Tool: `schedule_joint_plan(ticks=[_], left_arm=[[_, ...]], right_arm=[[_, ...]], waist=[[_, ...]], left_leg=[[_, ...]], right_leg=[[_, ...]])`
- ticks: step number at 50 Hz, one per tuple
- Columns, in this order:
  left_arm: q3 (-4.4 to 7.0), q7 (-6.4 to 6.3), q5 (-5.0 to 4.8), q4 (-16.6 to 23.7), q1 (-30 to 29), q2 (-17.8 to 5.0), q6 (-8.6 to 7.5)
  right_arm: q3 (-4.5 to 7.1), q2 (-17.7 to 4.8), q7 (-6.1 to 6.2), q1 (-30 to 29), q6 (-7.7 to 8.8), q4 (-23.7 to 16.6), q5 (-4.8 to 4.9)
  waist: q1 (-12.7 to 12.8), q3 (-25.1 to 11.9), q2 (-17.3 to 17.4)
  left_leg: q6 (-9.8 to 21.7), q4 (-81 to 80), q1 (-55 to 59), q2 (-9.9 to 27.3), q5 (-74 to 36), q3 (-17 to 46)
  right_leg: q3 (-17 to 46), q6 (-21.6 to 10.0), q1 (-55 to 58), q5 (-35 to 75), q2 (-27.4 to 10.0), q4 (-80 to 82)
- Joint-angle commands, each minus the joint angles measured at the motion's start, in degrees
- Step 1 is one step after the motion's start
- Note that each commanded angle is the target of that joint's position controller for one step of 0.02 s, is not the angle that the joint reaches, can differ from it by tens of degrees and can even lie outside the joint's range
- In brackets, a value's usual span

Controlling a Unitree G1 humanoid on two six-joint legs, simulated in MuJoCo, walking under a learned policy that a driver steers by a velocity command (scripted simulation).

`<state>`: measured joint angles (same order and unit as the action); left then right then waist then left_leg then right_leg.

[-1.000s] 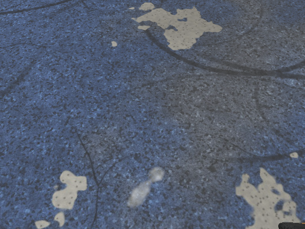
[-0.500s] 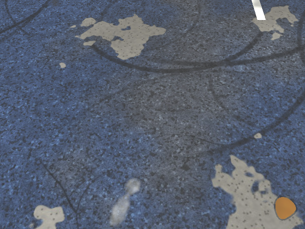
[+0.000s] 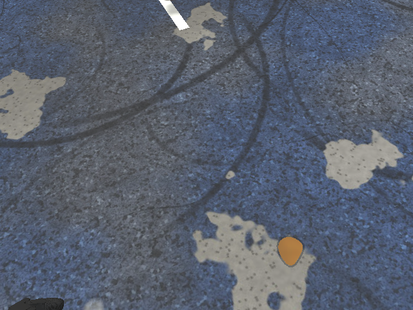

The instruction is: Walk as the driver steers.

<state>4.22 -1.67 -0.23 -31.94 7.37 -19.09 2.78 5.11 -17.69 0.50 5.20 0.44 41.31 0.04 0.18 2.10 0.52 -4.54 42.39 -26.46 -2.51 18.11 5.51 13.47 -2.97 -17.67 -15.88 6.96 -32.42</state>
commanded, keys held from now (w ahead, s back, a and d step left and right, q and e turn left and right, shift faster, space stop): q+shift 0.16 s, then w+q+shift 0.62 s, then w+shift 0.02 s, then w+e+shift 0.20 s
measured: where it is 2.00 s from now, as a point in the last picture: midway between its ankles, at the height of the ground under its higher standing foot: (52, 125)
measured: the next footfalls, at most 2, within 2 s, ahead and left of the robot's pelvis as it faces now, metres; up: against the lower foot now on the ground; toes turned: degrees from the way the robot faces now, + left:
left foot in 0.06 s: +0.08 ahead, +0.14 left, +0.00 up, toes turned -4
left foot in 0.66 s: +0.33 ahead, +0.30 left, +0.00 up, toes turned +32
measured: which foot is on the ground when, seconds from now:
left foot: up 0.00-0.04, down 0.06-0.28, up 0.30-0.64, down 0.66-1.00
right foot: down 0.00-0.68, up 0.70-1.00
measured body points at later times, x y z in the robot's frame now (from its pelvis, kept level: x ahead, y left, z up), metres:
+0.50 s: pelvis +0.11 +0.07 +0.00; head +0.13 +0.07 +0.45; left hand +0.01 +0.35 -0.11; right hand +0.39 -0.12 -0.08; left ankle +0.15 +0.22 -0.65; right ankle +0.00 -0.10 -0.74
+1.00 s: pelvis +0.43 +0.33 -0.01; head +0.45 +0.35 +0.44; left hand +0.45 +0.64 -0.10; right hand +0.60 +0.11 -0.13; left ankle +0.30 +0.28 -0.74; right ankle +0.71 +0.35 -0.66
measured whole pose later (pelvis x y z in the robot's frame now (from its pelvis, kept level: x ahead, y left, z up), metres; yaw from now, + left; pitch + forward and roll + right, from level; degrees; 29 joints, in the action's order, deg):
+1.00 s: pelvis +0.43 +0.33 -0.01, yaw +36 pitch +1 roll +1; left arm -0.6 2.8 1.6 -37.9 7.3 -15.6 -2.8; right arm 2.0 -16.9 -1.7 25.6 5.4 45.7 -0.3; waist -2.4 1.6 -1.8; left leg 9.3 10.6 6.3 -10.6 17.6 2.7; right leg -3.0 -1.7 -46.4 2.9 -7.9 -45.2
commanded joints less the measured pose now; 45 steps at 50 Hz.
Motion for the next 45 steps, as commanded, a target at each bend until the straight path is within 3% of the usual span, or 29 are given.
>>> schedule_joint_plan(ticks=[1,3,4,5,6,7,8,10,12,13,14,15,16,17,19,20,22,24,28,30,32,33,34,35,36,38,41,43,45], left_arm=[[0.85,0.24,0.31,3.4,-1.1,-5.7,-0.52],[-1.47,0.48,1.1,1.4,0.8,0.3,-1.29],[-1.41,0.52,2.94,0.3,5.7,0.3,-1.85],[-0.66,0.6,3.2,0.0,8.5,-1.7,-2.2],[-0.17,0.29,3.04,-0.3,5.3,-4.0,-2.41],[0.63,0.04,2.35,-0.2,2.2,-6.1,-2.44],[0.94,-0.26,1.93,0.1,0.5,-5.7,-2.31],[0.43,0.11,0.99,0.9,1.1,-2.8,-2.67],[0.45,0.91,-0.18,0.2,2.7,-1.1,-4.48],[0.89,1.07,-0.36,-0.9,5.7,-1.5,-5.67],[1.86,1.0,0.0,-2.7,11.1,-4.0,-6.76],[3.07,0.84,0.54,-5.3,17.7,-7.8,-7.45],[3.5,1.01,0.39,-5.6,14.7,-8.2,-8.03],[2.54,0.58,0.36,-4.6,12.6,-5.0,-8.34],[1.86,0.34,-0.04,-4.7,12.0,-3.1,-8.51],[1.44,0.78,4.34,-6.8,15.2,-4.8,-8.12],[1.46,1.14,3.38,-8.1,15.3,-5.4,-8.57],[1.06,1.32,2.81,-9.3,15.1,-5.1,-9.13],[0.94,1.25,2.68,-12.0,17.6,-6.3,-9.06],[0.91,0.98,2.61,-13.4,18.6,-7.8,-8.77],[1.46,0.84,2.72,-14.2,19.9,-11.4,-7.61],[1.68,0.92,2.37,-13.3,18.1,-12.8,-7.24],[0.89,1.39,3.21,-12.0,17.7,-9.6,-7.52],[-1.09,2.82,2.64,-5.5,15.7,-2.0,-8.54],[-0.55,3.03,3.07,-2.8,8.5,-6.9,-9.57],[-1.52,2.47,2.43,-2.7,6.8,-5.2,-10.26],[-2.53,2.52,4.34,-5.1,12.6,-3.3,-7.15],[-3.0,3.01,4.26,-5.2,10.1,-2.0,-5.57],[-3.46,3.46,3.1,-2.7,1.6,-1.4,-5.44]], right_arm=[[0.67,-4.7,-0.79,-0.5,1.63,-4.2,0.14],[-0.8,-1.7,-1.69,0.7,2.25,-3.7,-1.15],[-0.49,-5.5,-1.52,-1.4,2.23,-4.9,-1.63],[-1.08,-5.4,-1.38,-4.9,2.04,-4.7,-1.87],[-0.84,-4.9,-1.56,-5.8,1.89,-5.5,-0.84],[-0.15,-6.8,-1.59,-3.8,1.67,-5.6,-0.08],[0.67,-9.4,-1.43,-2.1,1.48,-5.4,0.73],[0.91,-9.6,-0.3,3.9,0.87,-4.5,1.9],[0.92,-9.1,0.43,5.1,0.37,-5.2,1.92],[0.94,-8.7,0.7,1.9,0.27,-6.9,2.21],[0.5,-6.7,0.9,-2.7,0.4,-9.5,2.54],[-0.66,-2.3,0.88,-6.2,0.97,-12.3,3.01],[-0.89,-2.5,0.42,-5.9,1.67,-13.3,2.92],[-0.53,-4.0,-0.05,-2.9,2.07,-12.4,2.63],[-0.78,-3.4,-0.98,0.4,2.14,-11.5,2.79],[-0.09,-5.6,-3.43,-5.7,-0.07,-12.7,-4.41],[-0.52,-4.2,-5.68,-5.5,-1.41,-13.3,-3.46],[-0.88,-4.2,-6.67,-6.2,-1.86,-13.9,-2.49],[-2.45,-2.9,-7.89,-12.0,-1.75,-15.3,-2.41],[-2.92,-2.2,-7.15,-10.7,-1.84,-14.7,-2.5],[-1.48,-5.1,-5.37,0.7,-1.45,-12.0,-2.07],[0.18,-8.0,-4.44,14.3,-0.96,-8.2,-1.91],[2.25,-12.9,-3.18,21.9,-0.93,-4.6,-2.14],[3.89,-21.1,-2.58,17.6,-1.71,-5.3,-1.44],[4.18,-20.5,-2.63,19.8,-1.81,-6.8,-1.0],[2.81,-15.3,-1.43,18.5,-0.75,-3.3,-1.43],[0.33,-8.9,-0.86,11.6,1.56,-3.9,-1.27],[-0.81,-6.2,-1.31,13.4,3.45,-2.1,-0.86],[-0.83,-6.6,-1.87,16.4,4.69,-0.6,-0.67]], waist=[[0.8,-9.4,-10.3],[-0.2,-9.4,-7.2],[4.2,-8.7,2.0],[8.4,-6.2,9.1],[6.0,-4.3,9.8],[3.3,-3.9,8.4],[2.4,-4.3,8.3],[1.5,-6.2,8.7],[2.3,-2.7,9.7],[4.6,-1.5,9.1],[7.8,-1.1,5.1],[9.6,-1.6,-4.1],[7.3,1.9,-10.2],[5.2,2.1,-6.4],[4.1,1.9,-5.8],[5.8,3.0,-1.9],[4.9,4.7,-5.4],[3.7,5.6,-6.3],[5.3,7.3,-6.1],[3.7,5.6,-7.0],[-3.2,-4.0,-9.5],[-10.2,-11.3,-9.3],[-12.1,-15.5,-3.7],[-5.9,-18.8,15.5],[-9.8,-22.4,5.3],[-4.6,-6.9,-1.1],[2.5,-2.2,-0.8],[2.6,1.4,-0.4],[-0.1,5.9,0.6]], left_leg=[[1.7,-6.2,5.0,2.5,-1.3,-1.7],[3.8,-21.5,17.5,5.2,-20.0,1.5],[6.7,-21.6,18.6,11.3,-32.7,10.4],[14.4,-21.1,12.0,14.9,-30.8,15.1],[15.1,-22.1,9.0,12.9,-22.8,16.2],[13.5,-22.2,9.6,11.0,-18.9,15.3],[13.0,-21.6,10.7,10.3,-17.8,16.7],[14.4,-24.1,12.0,9.8,11.8,21.1],[14.8,-26.6,5.9,9.1,29.3,24.2],[13.6,-25.3,-1.7,7.4,27.8,22.9],[9.8,-18.7,-12.8,3.5,21.6,16.8],[5.1,-3.6,-24.5,-1.8,12.9,5.5],[5.6,9.2,-31.5,1.8,9.7,3.7],[5.9,16.6,-33.0,5.3,6.7,3.9],[5.5,23.8,-35.0,7.5,2.4,2.6],[5.6,27.2,-33.6,6.0,2.0,-1.9],[5.6,29.2,-32.7,7.1,-1.6,-1.9],[5.6,26.8,-29.8,7.8,-5.4,-2.6],[8.3,10.5,-19.3,7.4,-8.3,-11.2],[11.9,4.5,-9.9,3.2,-3.7,-16.4],[15.0,4.4,5.4,-3.9,3.8,-19.0],[16.9,1.0,23.3,-6.0,2.5,-16.4],[17.6,-2.0,40.3,-1.1,6.8,-4.7],[23.5,-18.6,50.1,14.3,25.8,31.1],[24.7,-26.2,50.4,16.7,27.7,43.3],[22.7,-27.1,34.0,14.7,10.4,32.5],[22.4,-28.8,14.0,9.0,3.0,19.6],[21.7,-32.5,9.4,7.5,-0.2,14.6],[19.4,-36.8,10.1,6.2,-8.9,9.5]], right_leg=[[12.3,-8.4,8.3,28.5,-15.8,3.1],[8.2,-3.5,4.8,16.6,-11.6,3.7],[2.0,-0.3,4.2,2.7,-6.2,-1.8],[-1.7,3.0,6.0,-6.2,-4.3,-0.1],[-3.3,4.2,7.7,-3.3,-4.9,2.3],[-4.6,3.8,6.9,-2.6,-4.0,1.1],[-5.9,3.5,6.0,-2.3,-3.3,-0.2],[-9.7,3.2,3.8,-11.7,-2.0,-0.6],[-9.6,1.5,5.4,-12.8,-3.1,2.0],[-7.7,-0.1,12.4,-11.7,-5.2,6.1],[-2.2,-2.6,22.9,-14.1,-10.3,11.9],[10.2,-6.4,32.8,-22.6,-19.7,19.4],[21.4,-9.8,31.2,-23.8,-28.5,21.8],[19.4,-10.2,29.3,-22.6,-29.4,21.5],[12.0,-8.6,28.9,-16.8,-27.4,22.3],[7.3,-7.7,24.2,-16.8,-26.0,25.1],[-1.6,-5.1,21.4,-9.0,-23.2,26.9],[-9.2,-3.4,18.8,-1.7,-21.8,27.7],[-20.5,-1.7,17.3,7.2,-20.9,29.4],[-25.9,-0.7,19.2,37.8,-20.7,22.3],[-27.1,-0.5,21.1,70.2,-22.8,1.7],[-26.8,0.1,13.5,69.6,-23.0,-14.7],[-25.1,1.7,-2.6,37.7,-19.7,-34.1],[-21.3,4.8,-25.6,-11.0,-7.7,-55.2],[-8.7,3.7,-30.9,-5.0,-8.0,-58.9],[-9.6,3.2,-30.3,0.6,-12.8,-52.0],[-9.6,4.2,-19.4,-2.2,-16.4,-42.4],[-11.7,4.6,-19.9,-0.3,-17.6,-35.7],[-14.4,4.1,-24.0,8.4,-17.5,-26.8]])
